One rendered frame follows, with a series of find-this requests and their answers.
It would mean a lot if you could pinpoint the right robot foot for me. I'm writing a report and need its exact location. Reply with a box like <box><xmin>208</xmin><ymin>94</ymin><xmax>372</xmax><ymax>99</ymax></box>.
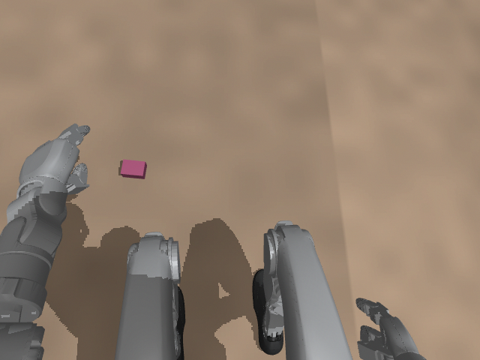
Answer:
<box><xmin>253</xmin><ymin>269</ymin><xmax>284</xmax><ymax>355</ymax></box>

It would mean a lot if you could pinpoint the small box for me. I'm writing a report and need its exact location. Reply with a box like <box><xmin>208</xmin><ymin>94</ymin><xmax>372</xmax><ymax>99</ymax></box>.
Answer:
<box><xmin>121</xmin><ymin>159</ymin><xmax>147</xmax><ymax>179</ymax></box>

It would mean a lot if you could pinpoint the right robot hand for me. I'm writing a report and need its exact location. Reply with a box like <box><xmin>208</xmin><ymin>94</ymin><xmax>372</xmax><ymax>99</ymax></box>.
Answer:
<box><xmin>355</xmin><ymin>298</ymin><xmax>419</xmax><ymax>360</ymax></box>

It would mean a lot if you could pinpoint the left robot hand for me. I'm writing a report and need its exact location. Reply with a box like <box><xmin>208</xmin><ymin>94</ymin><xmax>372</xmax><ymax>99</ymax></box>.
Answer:
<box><xmin>19</xmin><ymin>124</ymin><xmax>90</xmax><ymax>195</ymax></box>

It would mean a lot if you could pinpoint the left robot arm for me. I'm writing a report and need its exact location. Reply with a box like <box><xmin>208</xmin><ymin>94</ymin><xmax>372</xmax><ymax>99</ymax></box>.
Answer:
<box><xmin>0</xmin><ymin>176</ymin><xmax>68</xmax><ymax>360</ymax></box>

